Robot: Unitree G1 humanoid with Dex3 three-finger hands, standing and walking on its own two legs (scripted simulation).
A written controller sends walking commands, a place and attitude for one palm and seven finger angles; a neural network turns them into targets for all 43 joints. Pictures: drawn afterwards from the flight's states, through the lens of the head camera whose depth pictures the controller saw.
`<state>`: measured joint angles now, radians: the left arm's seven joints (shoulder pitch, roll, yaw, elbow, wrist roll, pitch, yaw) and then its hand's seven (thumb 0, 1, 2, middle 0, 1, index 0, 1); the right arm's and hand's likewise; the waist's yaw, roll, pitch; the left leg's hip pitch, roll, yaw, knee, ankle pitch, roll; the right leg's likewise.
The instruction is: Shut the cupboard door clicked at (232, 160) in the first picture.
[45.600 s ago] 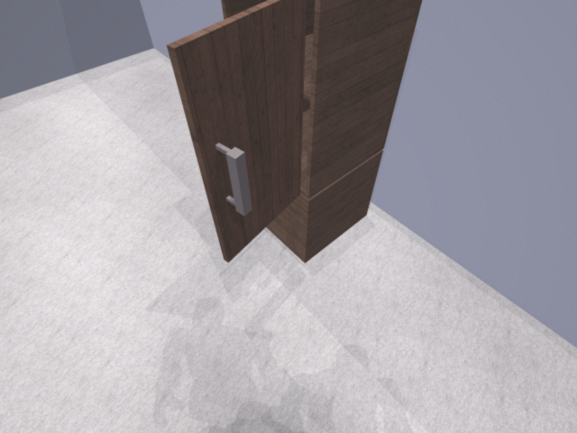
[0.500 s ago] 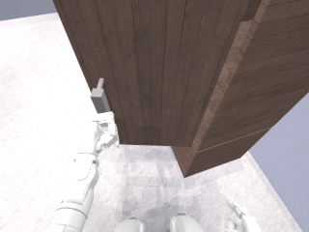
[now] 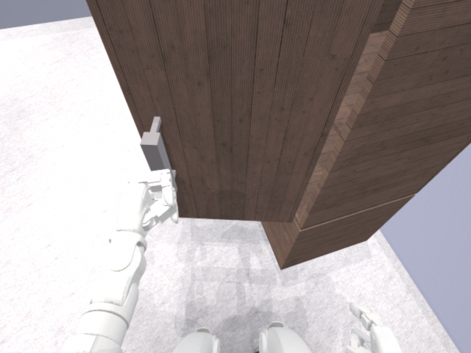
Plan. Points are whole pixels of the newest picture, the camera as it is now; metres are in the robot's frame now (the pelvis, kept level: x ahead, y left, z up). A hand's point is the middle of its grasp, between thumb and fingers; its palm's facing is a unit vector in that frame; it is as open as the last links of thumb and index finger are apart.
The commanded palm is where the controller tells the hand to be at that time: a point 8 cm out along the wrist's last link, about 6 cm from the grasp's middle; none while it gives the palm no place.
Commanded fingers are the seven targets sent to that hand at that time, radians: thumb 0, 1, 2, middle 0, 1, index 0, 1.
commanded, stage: push the door shut along its arc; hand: left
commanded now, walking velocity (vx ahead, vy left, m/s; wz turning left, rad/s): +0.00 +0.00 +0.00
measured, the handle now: (163, 160) +0.44 +0.15 +0.04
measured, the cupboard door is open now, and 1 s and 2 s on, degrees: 69 46 29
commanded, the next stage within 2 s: pull the fist back off the door in 1.74 s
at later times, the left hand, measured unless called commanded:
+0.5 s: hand (175, 171) +0.42 +0.12 +0.04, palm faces -0.17 -0.98 -0.03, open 3.2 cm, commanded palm +0.42 +0.16 +0.05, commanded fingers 0.00 0.90 0.90 -1.30 -1.50 -1.30 -1.50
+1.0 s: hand (200, 146) +0.48 +0.08 +0.04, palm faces -0.32 -0.95 -0.04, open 3.1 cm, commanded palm +0.48 +0.12 +0.05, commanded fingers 0.00 0.90 0.90 -1.30 -1.50 -1.30 -1.50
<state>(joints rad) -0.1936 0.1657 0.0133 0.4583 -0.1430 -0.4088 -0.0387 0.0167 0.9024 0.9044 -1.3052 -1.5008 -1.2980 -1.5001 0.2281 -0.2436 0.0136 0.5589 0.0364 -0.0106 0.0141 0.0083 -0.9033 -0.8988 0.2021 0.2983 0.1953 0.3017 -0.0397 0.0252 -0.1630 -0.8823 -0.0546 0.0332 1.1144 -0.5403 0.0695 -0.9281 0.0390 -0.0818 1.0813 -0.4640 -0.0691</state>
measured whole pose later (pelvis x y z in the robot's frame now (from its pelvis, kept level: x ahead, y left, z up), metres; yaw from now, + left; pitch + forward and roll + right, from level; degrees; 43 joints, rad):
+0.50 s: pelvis -0.01 +0.01 -0.01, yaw +0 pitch +20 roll -2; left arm -0.61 0.25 0.09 0.89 -0.16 -0.44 -0.18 0.00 0.96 0.99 -1.30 -1.50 -1.30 -1.50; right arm 0.30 -0.26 0.01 0.64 0.04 -0.01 0.01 0.01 -0.90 -0.90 0.20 0.30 0.20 0.30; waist -0.09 0.03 -0.15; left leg -0.97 -0.06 0.03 1.15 -0.53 0.08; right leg -1.01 0.03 -0.09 1.10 -0.44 -0.06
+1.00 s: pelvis -0.01 +0.02 -0.02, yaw +0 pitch +24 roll -3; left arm -0.90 0.30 0.10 1.12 -0.12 -0.41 -0.25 0.02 0.91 0.91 -1.30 -1.50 -1.30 -1.50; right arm 0.35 -0.27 0.02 0.65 0.02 0.03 0.03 0.00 -0.90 -0.90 0.20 0.30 0.20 0.30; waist -0.16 0.05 -0.15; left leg -1.07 -0.06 0.03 1.19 -0.54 0.09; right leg -1.10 0.03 -0.10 1.12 -0.45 -0.05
